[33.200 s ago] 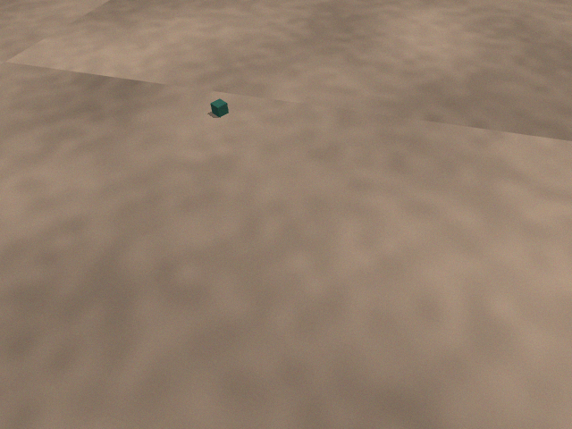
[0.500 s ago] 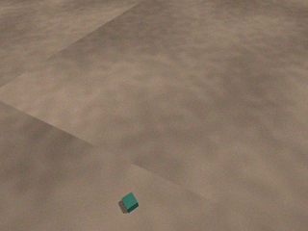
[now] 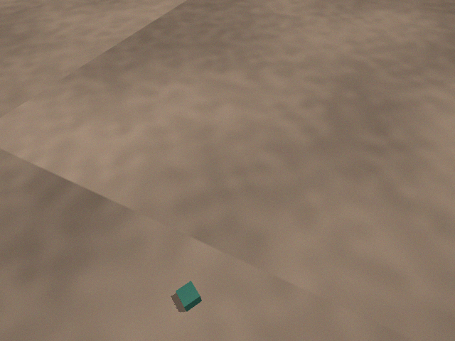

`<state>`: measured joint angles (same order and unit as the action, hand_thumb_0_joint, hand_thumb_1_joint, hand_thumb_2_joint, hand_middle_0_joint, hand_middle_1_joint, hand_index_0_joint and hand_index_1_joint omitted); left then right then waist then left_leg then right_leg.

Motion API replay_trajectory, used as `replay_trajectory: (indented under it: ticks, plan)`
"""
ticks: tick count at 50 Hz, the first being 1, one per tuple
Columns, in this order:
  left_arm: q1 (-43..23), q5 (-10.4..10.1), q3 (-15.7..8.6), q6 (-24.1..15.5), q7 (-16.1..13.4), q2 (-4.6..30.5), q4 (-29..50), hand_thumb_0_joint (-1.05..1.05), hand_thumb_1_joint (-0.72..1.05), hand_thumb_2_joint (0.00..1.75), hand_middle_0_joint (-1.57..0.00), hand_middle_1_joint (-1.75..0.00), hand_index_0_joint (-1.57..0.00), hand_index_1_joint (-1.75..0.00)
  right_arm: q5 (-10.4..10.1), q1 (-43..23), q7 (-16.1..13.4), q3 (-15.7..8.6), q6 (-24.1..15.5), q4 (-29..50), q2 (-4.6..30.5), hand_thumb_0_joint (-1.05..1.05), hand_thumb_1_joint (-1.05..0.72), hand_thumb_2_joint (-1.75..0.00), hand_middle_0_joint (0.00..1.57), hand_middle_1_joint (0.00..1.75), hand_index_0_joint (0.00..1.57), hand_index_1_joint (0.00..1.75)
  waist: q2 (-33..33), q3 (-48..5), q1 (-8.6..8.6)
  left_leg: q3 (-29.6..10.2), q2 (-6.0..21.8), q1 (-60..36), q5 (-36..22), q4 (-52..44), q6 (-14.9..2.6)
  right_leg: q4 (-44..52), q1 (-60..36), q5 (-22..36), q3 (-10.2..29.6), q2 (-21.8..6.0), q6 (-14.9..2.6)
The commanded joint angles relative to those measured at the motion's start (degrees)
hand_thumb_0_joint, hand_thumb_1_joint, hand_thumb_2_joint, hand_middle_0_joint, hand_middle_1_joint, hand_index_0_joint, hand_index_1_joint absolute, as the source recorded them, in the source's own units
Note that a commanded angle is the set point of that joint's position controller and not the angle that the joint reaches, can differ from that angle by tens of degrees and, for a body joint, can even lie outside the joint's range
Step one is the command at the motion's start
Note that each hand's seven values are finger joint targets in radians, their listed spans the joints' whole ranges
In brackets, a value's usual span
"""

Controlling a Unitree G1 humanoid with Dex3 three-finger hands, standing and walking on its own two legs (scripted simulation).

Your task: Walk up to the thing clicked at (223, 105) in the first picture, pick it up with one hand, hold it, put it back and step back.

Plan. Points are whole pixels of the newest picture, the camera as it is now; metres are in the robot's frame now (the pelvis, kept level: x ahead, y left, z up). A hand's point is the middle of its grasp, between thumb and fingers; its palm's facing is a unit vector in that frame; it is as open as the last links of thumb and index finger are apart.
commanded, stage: stand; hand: left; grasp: from above
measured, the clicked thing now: (188, 296) +0.41 +0.21 -0.75
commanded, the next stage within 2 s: step back in 1.02 s
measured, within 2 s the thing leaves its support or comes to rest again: neither
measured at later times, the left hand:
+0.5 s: hand out of the picture +0.08 +0.25 -0.16, palm faces +0.02 -0.94 -0.34, open 7.4 cm
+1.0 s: hand out of the picture +0.07 +0.24 -0.16, palm faces +0.01 -0.94 -0.34, open 7.4 cm
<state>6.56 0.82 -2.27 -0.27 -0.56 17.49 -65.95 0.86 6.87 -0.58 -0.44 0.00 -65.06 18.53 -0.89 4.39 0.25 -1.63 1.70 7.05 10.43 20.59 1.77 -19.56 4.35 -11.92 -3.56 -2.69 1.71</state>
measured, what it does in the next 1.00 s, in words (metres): stands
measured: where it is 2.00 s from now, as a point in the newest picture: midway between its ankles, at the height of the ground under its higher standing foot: outside the picture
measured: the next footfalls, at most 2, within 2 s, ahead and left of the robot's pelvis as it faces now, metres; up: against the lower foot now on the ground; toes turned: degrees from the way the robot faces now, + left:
right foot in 1.72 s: -0.10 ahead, -0.09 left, +0.00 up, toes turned -2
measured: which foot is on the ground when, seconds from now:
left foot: down 0.00-1.00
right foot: down 0.00-1.00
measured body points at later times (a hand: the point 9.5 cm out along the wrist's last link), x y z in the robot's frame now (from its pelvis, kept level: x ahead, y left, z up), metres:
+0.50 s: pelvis +0.01 +0.00 +0.00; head +0.02 -0.01 +0.45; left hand +0.08 +0.29 -0.13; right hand +0.09 -0.30 -0.14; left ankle +0.01 +0.14 -0.75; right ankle -0.01 -0.13 -0.75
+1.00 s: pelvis +0.01 +0.00 +0.00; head +0.01 -0.01 +0.45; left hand +0.07 +0.29 -0.13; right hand +0.08 -0.30 -0.14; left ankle +0.01 +0.14 -0.75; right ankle -0.01 -0.13 -0.75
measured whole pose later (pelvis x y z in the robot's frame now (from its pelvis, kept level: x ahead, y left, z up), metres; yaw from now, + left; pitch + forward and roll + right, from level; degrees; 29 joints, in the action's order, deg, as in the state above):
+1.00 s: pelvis +0.01 +0.00 +0.00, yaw +0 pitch -3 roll +0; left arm 6.9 0.7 -1.5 -0.5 0.0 18.7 -64.8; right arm 0.7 6.2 0.0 -0.1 -0.1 -65.0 19.5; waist -0.6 3.4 0.1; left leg -1.8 1.8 6.4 10.2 19.2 2.1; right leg -19.2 4.1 -12.3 -3.8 -2.6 1.4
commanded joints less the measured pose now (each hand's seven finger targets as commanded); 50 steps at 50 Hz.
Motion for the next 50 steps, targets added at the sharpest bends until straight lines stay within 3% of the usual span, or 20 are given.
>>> replay_trajectory:
  ticks: [1,5,9,18,25,26,35,39,42,50]
  plan:
    - [-0.8,0.2,-1.8,-0.8,-0.8,11.9,3.0,0.0,0.9,0.9,-0.2,-0.3,-0.2,-0.3,0.1,-2.1,-0.8,-2.0,-1.3,3.1,11.3,0.0,-0.9,-0.9,0.2,0.3,0.2,0.3,0.2,-4.2,0.42,-4.2,5.2,0.0,-10.3,-3.2,-2.69,3.5,-0.3,7.8,4.2,-4.8,-1.58]
    - [-1.4,0.2,-1.8,-1.0,-0.8,11.9,3.3,0.0,0.9,0.9,-0.2,-0.3,-0.2,-0.3,0.0,-2.0,-0.8,-2.0,-1.5,3.0,11.7,0.0,-0.9,-0.9,0.2,0.3,0.2,0.3,0.6,-6.0,0.18,-3.8,5.5,-1.5,-14.1,-2.3,-2.78,3.0,-1.4,11.8,4.5,-5.2,-1.5]
    - [-1.9,0.2,-1.8,-1.0,-0.8,12.1,3.4,0.0,0.9,0.9,-0.2,-0.3,-0.2,-0.3,0.1,-2.9,-0.8,-2.1,-1.4,3.1,11.7,0.0,-0.9,-0.9,0.2,0.3,0.2,0.3,0.6,-5.9,0.29,-3.9,5.6,-1.7,-14.4,-2.4,-2.67,3.0,-1.1,11.8,4.1,-5.2,-1.56]
    - [-2.0,0.3,-1.7,-1.0,-0.6,12.6,3.7,0.0,0.9,0.9,-0.2,-0.3,-0.2,-0.3,0.1,-3.6,-0.6,-2.0,-1.3,3.2,11.9,0.0,-0.9,-0.9,0.2,0.3,0.2,0.3,0.8,-5.3,0.25,-3.8,5.5,-0.9,-11.6,-3.2,-2.62,3.6,-0.5,8.8,4.0,-5.2,-1.55]
    - [-2.3,0.2,-1.5,-1.2,-0.6,12.9,4.2,0.0,0.9,0.9,-0.2,-0.3,-0.2,-0.3,0.0,-3.7,-0.4,-2.1,-1.3,3.2,12.2,0.0,-0.9,-0.9,0.2,0.3,0.2,0.3,0.5,-5.5,0.15,-3.8,5.5,-0.8,-11.3,-3.1,-2.64,4.0,-0.8,9.1,4.3,-5.4,-1.79]
    - [-2.2,0.3,-1.6,-1.3,-0.6,13.1,4.3,0.0,0.9,0.9,-0.2,-0.3,-0.2,-0.3,0.1,-4.1,-0.4,-2.2,-1.3,3.3,12.1,0.0,-0.9,-0.9,0.2,0.3,0.2,0.3,0.8,-6.3,0.23,-3.8,5.7,-1.7,-13.3,-2.6,-2.75,3.5,-1.1,10.9,4.0,-5.4,-1.91]
    - [-1.6,0.1,-1.3,-1.2,-0.5,13.1,4.2,0.0,0.9,0.9,-0.2,-0.3,-0.2,-0.3,0.0,-3.3,-0.3,-2.1,-1.3,3.1,12.2,0.0,-0.9,-0.9,0.2,0.3,0.2,0.3,0.6,-5.5,0.22,-3.9,5.7,-1.2,-11.6,-3.3,-2.59,3.6,-0.6,8.3,4.1,-5.4,-2.11]
    - [-1.6,0.0,-1.3,-1.3,-0.4,13.3,4.6,0.0,0.9,0.9,-0.2,-0.3,-0.2,-0.3,-0.1,-3.1,-0.3,-2.0,-1.5,3.3,12.4,0.0,-0.9,-0.9,0.2,0.3,0.2,0.3,0.7,-5.8,0.13,-3.7,5.5,-1.2,-12.9,-3.1,-2.6,3.3,-1.0,10.7,4.3,-5.5,-2.2]
    - [-1.7,0.0,-1.4,-1.3,-0.4,13.5,4.5,0.0,0.9,0.9,-0.2,-0.3,-0.2,-0.3,0.0,-2.6,-0.2,-2.0,-1.3,3.0,12.4,0.0,-0.9,-0.9,0.2,0.3,0.2,0.3,1.0,-4.9,-0.04,-3.9,5.6,-0.6,-10.5,-3.6,-2.53,3.8,-0.4,8.1,4.4,-5.5,-2.17]
    - [-1.1,0.0,-1.1,-1.3,-0.2,13.4,4.7,0.0,0.9,0.9,-0.2,-0.3,-0.2,-0.3,0.0,-3.0,-0.2,-1.8,-1.5,3.3,12.7,0.0,-0.9,-0.9,0.2,0.3,0.2,0.3,0.4,-5.2,0.25,-3.9,5.6,-0.8,-9.8,-3.6,-2.62,3.8,-0.1,7.8,4.6,-5.5,-2.23]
